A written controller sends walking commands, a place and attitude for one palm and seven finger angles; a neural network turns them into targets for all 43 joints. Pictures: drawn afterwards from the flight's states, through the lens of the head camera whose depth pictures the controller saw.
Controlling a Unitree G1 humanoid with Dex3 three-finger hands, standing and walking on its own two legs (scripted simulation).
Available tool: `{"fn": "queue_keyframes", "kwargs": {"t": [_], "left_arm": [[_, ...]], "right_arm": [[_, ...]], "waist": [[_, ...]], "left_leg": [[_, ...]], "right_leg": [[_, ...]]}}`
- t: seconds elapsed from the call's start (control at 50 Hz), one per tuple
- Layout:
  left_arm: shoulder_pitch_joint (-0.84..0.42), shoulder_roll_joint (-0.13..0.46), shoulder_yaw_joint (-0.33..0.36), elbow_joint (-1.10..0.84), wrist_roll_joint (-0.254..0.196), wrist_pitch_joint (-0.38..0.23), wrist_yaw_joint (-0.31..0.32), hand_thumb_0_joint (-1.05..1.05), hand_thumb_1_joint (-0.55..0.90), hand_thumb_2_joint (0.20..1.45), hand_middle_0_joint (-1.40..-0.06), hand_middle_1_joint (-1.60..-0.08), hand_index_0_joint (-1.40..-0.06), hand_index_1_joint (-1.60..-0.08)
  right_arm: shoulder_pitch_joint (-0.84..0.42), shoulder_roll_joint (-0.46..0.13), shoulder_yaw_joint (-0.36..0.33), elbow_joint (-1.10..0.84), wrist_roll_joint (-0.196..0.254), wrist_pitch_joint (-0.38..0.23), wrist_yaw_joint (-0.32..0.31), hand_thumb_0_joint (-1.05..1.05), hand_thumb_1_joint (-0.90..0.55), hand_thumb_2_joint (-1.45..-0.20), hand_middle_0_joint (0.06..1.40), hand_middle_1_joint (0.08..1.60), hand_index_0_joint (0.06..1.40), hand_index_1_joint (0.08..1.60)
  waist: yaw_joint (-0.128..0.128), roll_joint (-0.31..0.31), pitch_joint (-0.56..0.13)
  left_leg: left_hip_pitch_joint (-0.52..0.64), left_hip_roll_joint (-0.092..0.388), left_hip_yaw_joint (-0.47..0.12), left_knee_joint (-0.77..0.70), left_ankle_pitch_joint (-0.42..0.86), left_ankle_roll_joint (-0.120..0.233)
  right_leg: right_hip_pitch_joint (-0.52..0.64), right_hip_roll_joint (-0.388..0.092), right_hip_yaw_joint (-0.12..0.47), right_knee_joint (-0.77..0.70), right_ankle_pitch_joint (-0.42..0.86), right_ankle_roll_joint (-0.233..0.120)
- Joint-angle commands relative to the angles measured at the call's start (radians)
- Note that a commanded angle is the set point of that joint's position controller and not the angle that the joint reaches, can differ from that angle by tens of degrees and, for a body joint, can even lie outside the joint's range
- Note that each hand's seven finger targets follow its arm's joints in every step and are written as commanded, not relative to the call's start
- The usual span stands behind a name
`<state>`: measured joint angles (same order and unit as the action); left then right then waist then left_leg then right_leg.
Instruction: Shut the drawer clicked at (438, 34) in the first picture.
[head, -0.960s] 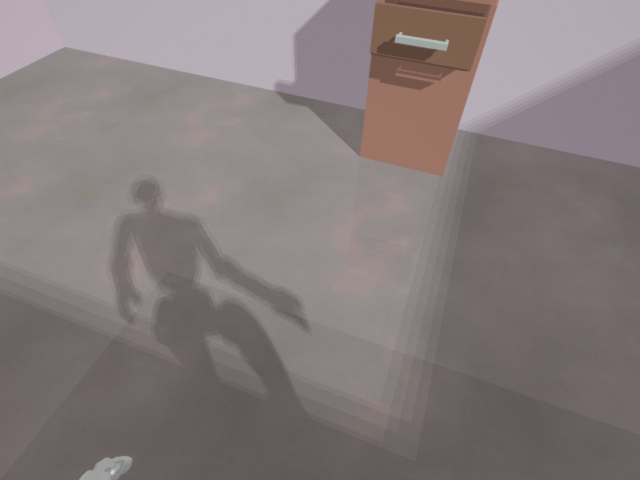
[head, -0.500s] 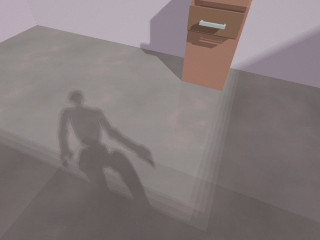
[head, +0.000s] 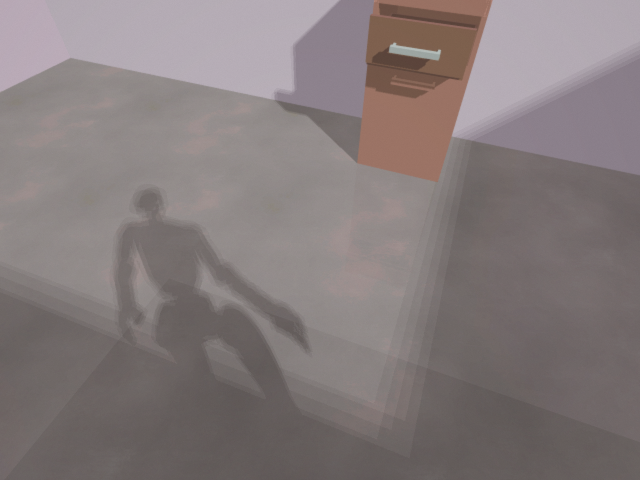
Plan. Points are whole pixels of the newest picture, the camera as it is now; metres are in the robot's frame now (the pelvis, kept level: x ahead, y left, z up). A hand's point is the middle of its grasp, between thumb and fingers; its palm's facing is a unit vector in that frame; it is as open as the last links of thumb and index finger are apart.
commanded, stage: look at it before walking up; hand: left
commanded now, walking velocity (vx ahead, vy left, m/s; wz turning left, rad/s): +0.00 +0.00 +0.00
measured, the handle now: (415, 50) +1.57 -0.27 -0.09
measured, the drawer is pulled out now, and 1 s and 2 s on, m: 0.14 0.14 0.14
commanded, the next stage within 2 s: walk to a spot facing it in 0.48 s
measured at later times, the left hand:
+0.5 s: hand out of the picture +0.07 +0.25 -0.16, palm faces -0.02 -0.94 -0.33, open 7.4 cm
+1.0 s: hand out of the picture +0.07 +0.16 -0.18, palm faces -0.03 -0.98 -0.21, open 7.4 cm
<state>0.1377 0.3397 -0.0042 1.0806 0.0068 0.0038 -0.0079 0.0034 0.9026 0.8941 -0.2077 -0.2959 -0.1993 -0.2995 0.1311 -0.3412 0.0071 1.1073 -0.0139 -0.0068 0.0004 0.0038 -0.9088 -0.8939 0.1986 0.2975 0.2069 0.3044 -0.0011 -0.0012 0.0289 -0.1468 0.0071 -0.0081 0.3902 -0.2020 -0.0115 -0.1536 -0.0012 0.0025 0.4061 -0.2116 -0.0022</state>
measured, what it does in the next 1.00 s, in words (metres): lifts its left foot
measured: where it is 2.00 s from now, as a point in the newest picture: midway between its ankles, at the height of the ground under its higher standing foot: (344, 420)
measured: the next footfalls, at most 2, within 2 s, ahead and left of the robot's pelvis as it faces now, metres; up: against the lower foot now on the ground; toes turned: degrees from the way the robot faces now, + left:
left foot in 1.32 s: +0.39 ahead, +0.06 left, +0.00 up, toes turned -5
right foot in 1.98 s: +0.57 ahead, -0.21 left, +0.00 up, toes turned -36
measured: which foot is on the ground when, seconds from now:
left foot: down 0.00-0.90, up 0.92-1.00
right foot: down 0.00-1.00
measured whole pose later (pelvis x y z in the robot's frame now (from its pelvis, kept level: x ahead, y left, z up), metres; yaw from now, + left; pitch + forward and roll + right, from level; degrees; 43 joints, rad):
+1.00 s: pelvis +0.08 -0.03 -0.02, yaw -6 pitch -1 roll +0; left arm 0.39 0.18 0.03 1.06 0.02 -0.04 -0.01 0.00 0.91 0.89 -0.21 -0.30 -0.20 -0.30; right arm 0.31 -0.22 -0.02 1.12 -0.02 0.01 0.00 0.00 -0.91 -0.89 0.20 0.30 0.20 0.30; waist 0.04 0.01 0.02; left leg -0.34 0.08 0.07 1.00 -0.48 -0.01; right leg -0.17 0.04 -0.03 0.57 -0.39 -0.06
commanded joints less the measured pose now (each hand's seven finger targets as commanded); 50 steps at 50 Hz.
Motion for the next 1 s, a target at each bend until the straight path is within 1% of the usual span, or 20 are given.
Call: {"fn": "queue_keyframes", "kwargs": {"t": [0.0, 0.08, 0.38, 0.56, 0.6, 0.64, 0.68, 0.72, 0.76, 0.78, 0.8, 0.82, 0.84, 0.86, 0.88, 0.9, 0.92, 0.94, 0.96, 0.98], "left_arm": [[-0.049, 0.208, 0.039, -0.067, 0.004, -0.027, 0.018, 0.0, 0.9, 0.9, -0.2, -0.3, -0.2, -0.3], [-0.045, 0.206, 0.039, -0.066, 0.004, -0.026, 0.017, 0.0, 0.9, 0.9, -0.2, -0.3, -0.2, -0.3], [-0.033, 0.205, 0.036, -0.056, 0.003, -0.03, 0.019, 0.0, 0.9, 0.9, -0.2, -0.3, -0.2, -0.3], [-0.035, 0.205, 0.036, -0.052, 0.005, -0.03, 0.019, 0.0, 0.9, 0.9, -0.2, -0.3, -0.2, -0.3], [0.034, 0.083, 0.011, -0.023, 0.004, -0.008, 0.022, 0.0, 0.9, 0.9, -0.2, -0.3, -0.2, -0.3], [0.06, 0.087, 0.017, -0.028, 0.011, 0.008, 0.011, 0.0, 0.9, 0.9, -0.2, -0.3, -0.2, -0.3], [0.072, 0.089, 0.032, -0.051, 0.016, 0.014, -0.001, 0.0, 0.9, 0.9, -0.2, -0.3, -0.2, -0.3], [0.094, 0.08, 0.039, -0.074, 0.018, 0.01, -0.01, 0.0, 0.9, 0.9, -0.2, -0.3, -0.2, -0.3], [0.112, 0.035, 0.044, -0.093, 0.017, -0.002, -0.018, 0.0, 0.9, 0.9, -0.2, -0.3, -0.2, -0.3], [0.108, 0.01, 0.044, -0.104, 0.017, -0.009, -0.021, 0.0, 0.9, 0.9, -0.2, -0.3, -0.2, -0.3], [0.098, -0.004, 0.045, -0.115, 0.017, -0.014, -0.024, 0.0, 0.9, 0.9, -0.2, -0.3, -0.2, -0.3], [0.112, -0.008, 0.048, -0.119, 0.016, -0.018, -0.025, 0.0, 0.9, 0.9, -0.2, -0.3, -0.2, -0.3], [0.158, -0.018, 0.054, -0.109, 0.016, -0.024, -0.026, 0.0, 0.9, 0.9, -0.2, -0.3, -0.2, -0.3], [0.252, -0.012, 0.062, -0.077, 0.02, -0.031, -0.023, 0.0, 0.9, 0.9, -0.2, -0.3, -0.2, -0.3], [0.376, 0.067, 0.083, -0.037, 0.027, -0.047, -0.009, 0.0, 0.9, 0.9, -0.2, -0.3, -0.2, -0.3], [0.499, 0.126, 0.092, -0.004, 0.013, -0.053, 0.008, 0.0, 0.9, 0.9, -0.2, -0.3, -0.2, -0.3], [0.522, 0.103, 0.086, 0.01, 0.006, -0.06, 0.021, 0.0, 0.9, 0.9, -0.2, -0.3, -0.2, -0.3], [0.493, 0.063, 0.079, 0.007, 0.009, -0.063, 0.023, 0.0, 0.9, 0.9, -0.2, -0.3, -0.2, -0.3], [0.464, 0.035, 0.072, -0.001, 0.013, -0.063, 0.026, 0.0, 0.9, 0.9, -0.2, -0.3, -0.2, -0.3], [0.43, 0.018, 0.068, -0.011, 0.016, -0.066, 0.026, 0.0, 0.9, 0.9, -0.2, -0.3, -0.2, -0.3]], "right_arm": [[-0.051, -0.201, -0.044, -0.064, 0.003, -0.024, -0.011, 0.0, -0.9, -0.9, 0.2, 0.3, 0.2, 0.3], [-0.05, -0.199, -0.043, -0.063, 0.004, -0.024, -0.01, 0.0, -0.9, -0.9, 0.2, 0.3, 0.2, 0.3], [-0.049, -0.203, -0.041, -0.055, 0.007, -0.029, -0.013, 0.0, -0.9, -0.9, 0.2, 0.3, 0.2, 0.3], [-0.059, -0.204, -0.041, -0.059, 0.007, -0.026, -0.013, 0.0, -0.9, -0.9, 0.2, 0.3, 0.2, 0.3], [0.004, -0.079, -0.013, -0.03, -0.003, -0.009, -0.009, 0.0, -0.9, -0.9, 0.2, 0.3, 0.2, 0.3], [0.037, -0.083, -0.021, -0.034, -0.009, 0.002, -0.006, 0.0, -0.9, -0.9, 0.2, 0.3, 0.2, 0.3], [0.053, -0.102, -0.033, -0.046, -0.013, 0.005, -0.005, 0.0, -0.9, -0.9, 0.2, 0.3, 0.2, 0.3], [0.077, -0.124, -0.047, -0.061, -0.011, 0.001, -0.006, 0.0, -0.9, -0.9, 0.2, 0.3, 0.2, 0.3], [0.12, -0.142, -0.064, -0.068, -0.009, -0.011, -0.011, 0.0, -0.9, -0.9, 0.2, 0.3, 0.2, 0.3], [0.14, -0.149, -0.073, -0.069, -0.007, -0.019, -0.014, 0.0, -0.9, -0.9, 0.2, 0.3, 0.2, 0.3], [0.15, -0.141, -0.077, -0.071, -0.006, -0.024, -0.013, 0.0, -0.9, -0.9, 0.2, 0.3, 0.2, 0.3], [0.146, -0.132, -0.079, -0.076, -0.006, -0.027, -0.012, 0.0, -0.9, -0.9, 0.2, 0.3, 0.2, 0.3], [0.124, -0.115, -0.077, -0.084, -0.006, -0.028, -0.013, 0.0, -0.9, -0.9, 0.2, 0.3, 0.2, 0.3], [0.098, -0.084, -0.069, -0.09, -0.006, -0.028, -0.012, 0.0, -0.9, -0.9, 0.2, 0.3, 0.2, 0.3], [0.066, -0.009, -0.055, -0.125, 0.001, -0.033, -0.008, 0.0, -0.9, -0.9, 0.2, 0.3, 0.2, 0.3], [-0.034, 0.02, -0.043, -0.18, -0.002, -0.047, -0.002, 0.0, -0.9, -0.9, 0.2, 0.3, 0.2, 0.3], [-0.051, -0.009, -0.052, -0.184, -0.005, -0.052, -0.004, 0.0, -0.9, -0.9, 0.2, 0.3, 0.2, 0.3], [-0.058, 0.005, -0.055, -0.175, -0.006, -0.055, -0.002, 0.0, -0.9, -0.9, 0.2, 0.3, 0.2, 0.3], [-0.058, 0.022, -0.055, -0.17, -0.006, -0.055, -0.001, 0.0, -0.9, -0.9, 0.2, 0.3, 0.2, 0.3], [-0.042, 0.04, -0.055, -0.16, -0.008, -0.051, 0.003, 0.0, -0.9, -0.9, 0.2, 0.3, 0.2, 0.3]], "waist": [[0.002, -0.014, -0.03], [0.004, -0.005, -0.027], [0.005, 0.004, -0.079], [0.005, -0.003, -0.048], [0.004, -0.002, -0.056], [0.003, -0.005, 0.009], [0.001, 0.013, 0.065], [-0.001, 0.046, 0.091], [-0.013, 0.123, 0.088], [-0.017, 0.154, 0.076], [-0.02, 0.159, 0.073], [-0.01, 0.154, 0.066], [0.018, 0.14, 0.068], [0.066, 0.056, 0.054], [0.108, -0.223, 0.024], [0.149, -0.327, 0.038], [0.143, -0.247, 0.048], [0.126, -0.189, 0.08], [0.101, -0.092, 0.087], [0.077, -0.048, 0.08]], "left_leg": [[-0.015, 0.099, -0.099, -0.074, 0.056, 0.038], [-0.023, 0.1, -0.102, -0.077, 0.041, 0.039], [0.018, 0.112, -0.099, -0.071, 0.14, 0.038], [0.016, 0.11, -0.099, -0.08, 0.127, 0.037], [0.026, 0.103, -0.063, -0.058, -0.001, 0.017], [-0.025, 0.099, -0.057, -0.061, -0.249, 0.024], [-0.072, 0.116, -0.077, -0.082, -0.398, 0.039], [-0.066, 0.16, -0.118, -0.092, -0.464, 0.069], [-0.002, 0.247, -0.208, -0.138, -0.448, 0.122], [0.039, 0.296, -0.233, -0.142, -0.374, 0.151], [0.051, 0.314, -0.216, -0.133, -0.294, 0.168], [0.037, 0.313, -0.186, -0.104, -0.241, 0.166], [-0.032, 0.288, -0.12, -0.025, -0.179, 0.143], [-0.161, 0.217, -0.027, 0.142, -0.151, 0.091], [-0.42, 0.083, 0.129, 0.454, -0.211, 0.018], [-0.597, 0.026, 0.13, 0.645, -0.388, 0.0], [-0.621, 0.062, 0.046, 0.717, -0.347, 0.006], [-0.639, 0.09, 0.035, 0.752, -0.285, 0.006], [-0.636, 0.105, 0.033, 0.761, -0.255, -0.001], [-0.614, 0.112, 0.039, 0.75, -0.213, -0.009]], "right_leg": [[-0.024, -0.118, 0.121, -0.104, 0.0, -0.031], [-0.028, -0.118, 0.122, -0.107, -0.021, -0.03], [0.016, -0.12, 0.101, -0.08, 0.118, -0.028], [0.002, -0.12, 0.104, -0.094, 0.108, -0.027], [-0.018, -0.106, 0.111, -0.09, -0.044, -0.014], [-0.094, -0.084, 0.135, -0.087, -0.268, -0.026], [-0.158, -0.055, 0.14, -0.053, -0.361, -0.038], [-0.222, -0.021, 0.118, 0.031, -0.361, -0.044], [-0.289, 0.027, 0.036, 0.195, -0.244, -0.034], [-0.316, 0.028, -0.015, 0.257, -0.202, -0.025], [-0.32, 0.008, -0.027, 0.275, -0.227, -0.019], [-0.293, -0.002, -0.03, 0.259, -0.231, -0.018], [-0.194, -0.009, -0.037, 0.19, -0.204, -0.02], [-0.012, -0.011, -0.002, 0.07, -0.135, -0.038], [0.203, -0.194, 0.32, -0.08, -0.128, -0.113], [0.262, -0.36, 0.6, -0.186, 0.022, -0.191], [0.267, -0.363, 0.596, -0.164, 0.14, -0.225], [0.245, -0.343, 0.537, -0.148, 0.216, -0.244], [0.223, -0.331, 0.497, -0.139, 0.216, -0.256], [0.197, -0.302, 0.427, -0.137, 0.215, -0.241]]}}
